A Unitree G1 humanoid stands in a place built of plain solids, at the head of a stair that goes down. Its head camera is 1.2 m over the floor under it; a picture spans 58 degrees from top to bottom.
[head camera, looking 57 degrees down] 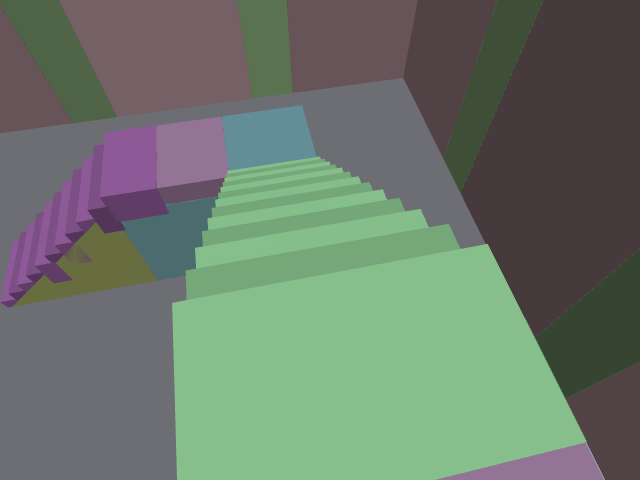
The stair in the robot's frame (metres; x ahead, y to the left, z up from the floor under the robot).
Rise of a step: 0.19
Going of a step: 0.22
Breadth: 1.02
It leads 12 degrees to the left of straight ahead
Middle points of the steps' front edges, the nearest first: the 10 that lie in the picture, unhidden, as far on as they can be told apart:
0.66 -0.05 0.00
0.87 -0.01 -0.19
1.09 0.04 -0.38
1.31 0.09 -0.57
1.52 0.13 -0.76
1.74 0.18 -0.95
1.96 0.22 -1.14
2.17 0.27 -1.33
2.39 0.31 -1.52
2.60 0.36 -1.71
